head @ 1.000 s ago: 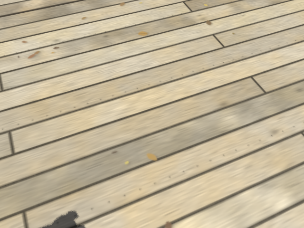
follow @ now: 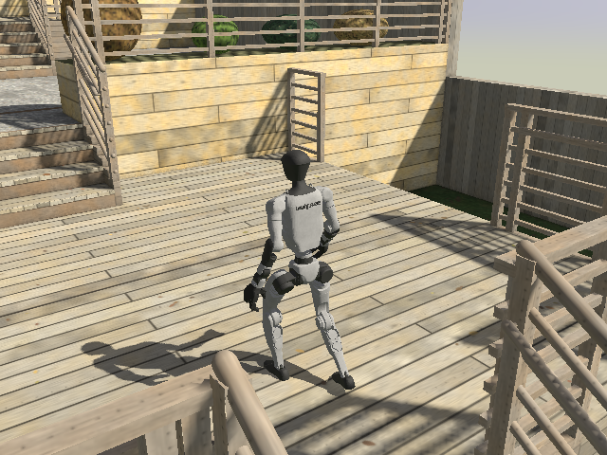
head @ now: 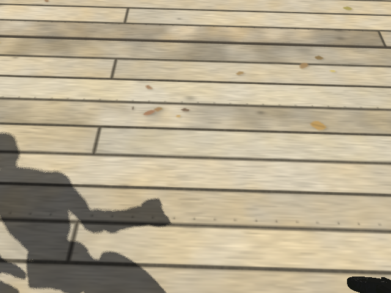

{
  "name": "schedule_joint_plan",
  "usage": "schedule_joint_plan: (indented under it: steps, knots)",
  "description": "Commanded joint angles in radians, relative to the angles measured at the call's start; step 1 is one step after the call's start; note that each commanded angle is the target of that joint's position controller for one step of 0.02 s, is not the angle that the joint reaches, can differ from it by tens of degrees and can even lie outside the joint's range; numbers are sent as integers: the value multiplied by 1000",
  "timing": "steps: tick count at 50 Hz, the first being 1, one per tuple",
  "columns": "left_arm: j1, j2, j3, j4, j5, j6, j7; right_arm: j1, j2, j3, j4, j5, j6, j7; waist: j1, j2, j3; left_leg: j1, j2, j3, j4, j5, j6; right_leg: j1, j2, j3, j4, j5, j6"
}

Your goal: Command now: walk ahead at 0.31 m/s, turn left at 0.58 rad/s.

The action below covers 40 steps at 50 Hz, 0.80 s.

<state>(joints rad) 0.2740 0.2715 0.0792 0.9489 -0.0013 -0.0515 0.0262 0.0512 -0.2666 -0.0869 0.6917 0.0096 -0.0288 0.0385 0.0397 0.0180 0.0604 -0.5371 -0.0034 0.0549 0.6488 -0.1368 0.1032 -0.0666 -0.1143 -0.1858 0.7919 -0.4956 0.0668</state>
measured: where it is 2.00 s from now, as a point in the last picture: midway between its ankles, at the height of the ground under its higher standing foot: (280, 287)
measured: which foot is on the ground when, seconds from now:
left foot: down 0.00-0.54, up 0.56-0.86, down 0.88-1.00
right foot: up 0.00-0.48, down 0.50-0.88, up 0.90-1.00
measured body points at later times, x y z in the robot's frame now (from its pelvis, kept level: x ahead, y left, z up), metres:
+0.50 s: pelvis +0.14 -0.01 +0.02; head +0.16 -0.01 +0.47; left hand +0.24 +0.27 -0.09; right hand +0.32 -0.24 -0.09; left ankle +0.12 +0.08 -0.71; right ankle +0.18 -0.13 -0.71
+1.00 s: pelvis +0.16 +0.02 +0.03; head +0.19 +0.04 +0.48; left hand +0.37 +0.27 -0.08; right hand +0.22 -0.28 -0.06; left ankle +0.19 +0.13 -0.71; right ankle +0.12 -0.12 -0.64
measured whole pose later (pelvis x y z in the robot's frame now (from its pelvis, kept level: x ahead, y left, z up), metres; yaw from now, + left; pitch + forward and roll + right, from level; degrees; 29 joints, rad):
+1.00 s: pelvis +0.16 +0.02 +0.03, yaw -14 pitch +2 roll -1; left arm 0.15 0.33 0.11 0.70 -0.02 0.04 0.04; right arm 0.18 -0.25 -0.08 0.72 -0.03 0.00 -0.03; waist 0.00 -0.05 0.01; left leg -0.28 -0.01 -0.01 0.48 -0.24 0.02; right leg -0.54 0.08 0.13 1.06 -0.45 0.04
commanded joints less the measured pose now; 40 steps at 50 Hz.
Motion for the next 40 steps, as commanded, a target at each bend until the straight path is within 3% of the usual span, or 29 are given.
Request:
schedule_joint_plan:
  steps: [1,2,3,4,5,7,9,12,14,18,21,24,25,26,27,28,29,30,32,34,36,40]
  knots:
    - [-25,139,11,-132,-15,-61,-17,295,-242,-62,-35,-14,-7,-10,-139,96,-474,878,353,-690,-254,529,314,-631,109,276,687,-134,-9]
    - [-87,131,8,-160,-32,-65,-14,243,-201,-51,-36,-9,-15,-10,-118,64,-352,760,315,-537,-245,558,270,-669,75,257,638,-45,-27]
    - [-92,120,8,-144,-14,-59,0,183,-172,-43,-40,5,-19,-13,-78,-29,-252,607,259,-434,-255,549,221,-645,31,252,561,28,-25]
    - [-90,134,16,-146,3,-45,11,136,-146,-36,-48,9,-17,-18,-47,-20,-208,482,227,-380,-276,535,198,-596,7,253,497,69,-23]
    - [-81,141,22,-151,5,-27,14,114,-142,-32,-58,-5,-15,-22,-20,4,-194,389,209,-359,-297,550,188,-532,1,259,473,91,-26]
    - [-63,114,20,-164,10,-3,18,111,-155,-36,-62,-15,-16,-28,2,21,-199,315,186,-326,-308,622,190,-494,21,250,414,122,-13]
    - [-65,96,16,-168,16,8,22,122,-162,-36,-61,-12,-15,-40,4,25,-218,320,178,-295,-305,651,184,-517,36,248,345,183,1]
    - [-98,77,5,-169,13,17,19,121,-114,-15,-47,-11,-7,-55,-12,45,-226,340,169,-248,-311,571,146,-523,13,253,210,303,11]
    - [-131,61,-4,-171,7,21,12,115,-78,3,-27,-24,-7,-60,-24,59,-214,321,155,-211,-329,486,111,-459,-5,260,80,386,5]
    - [-171,86,-1,-173,-5,24,1,114,-93,9,21,-48,-16,-53,-52,81,-152,305,177,-198,-360,359,105,-358,12,245,-68,393,-13]
    - [-198,118,10,-207,-8,24,-7,129,-134,-3,45,-32,-1,-58,-65,87,-119,411,225,-238,-295,401,123,-422,43,221,-106,223,-37]
    - [-172,99,5,-219,-11,22,-25,142,-147,-10,45,-7,32,-85,-48,67,-115,492,247,-254,-211,446,107,-405,66,195,-233,264,-69]
    - [-149,104,6,-215,-8,21,-29,146,-150,-14,43,-2,37,-92,-35,44,-126,481,224,-231,-171,443,77,-341,66,203,-296,414,-89]
    - [-128,150,19,-215,0,21,-28,161,-141,-16,30,-10,32,-96,-49,-30,-163,430,157,-176,-83,371,32,-244,22,280,-280,704,-124]
    - [-104,209,39,-207,-5,25,-23,153,-115,-14,-1,-27,23,-97,-75,-186,-202,294,24,-62,41,211,-43,-131,-65,432,-285,906,-214]
    - [-47,201,42,-208,-10,34,-17,67,-108,-14,-14,-39,16,-93,-7,-234,-197,113,-83,-8,181,-137,-108,-34,-165,576,-347,1025,-324]
    - [23,178,33,-196,5,33,-10,8,-85,-9,-41,-29,17,-87,40,-281,-222,-50,-109,-77,361,-514,-124,68,-244,697,-402,1006,-398]
    - [10,185,35,-206,11,26,-4,27,-76,-9,-35,-14,20,-80,27,-201,-231,-89,-76,-140,488,-530,-130,75,-226,677,-397,947,-389]
    - [-90,184,40,-237,-8,28,6,44,-81,-13,-26,-5,31,-79,-22,-116,-195,-108,-31,-152,455,-413,-144,17,-150,566,-389,873,-311]
    - [-129,176,41,-252,-18,49,12,28,-66,-10,-33,-8,32,-86,-34,-138,-186,-43,-36,-119,309,-346,-166,-36,-91,529,-396,830,-277]
    - [-119,188,49,-260,-15,67,18,38,-54,-5,-31,-2,28,-81,-31,-161,-210,32,-50,-112,207,-298,-178,-59,-69,525,-391,810,-272]
    - [-137,199,57,-284,-18,84,17,68,-76,-10,-29,3,20,-65,-28,-205,-213,163,-65,-111,24,-220,-171,-129,-51,580,-396,676,-260]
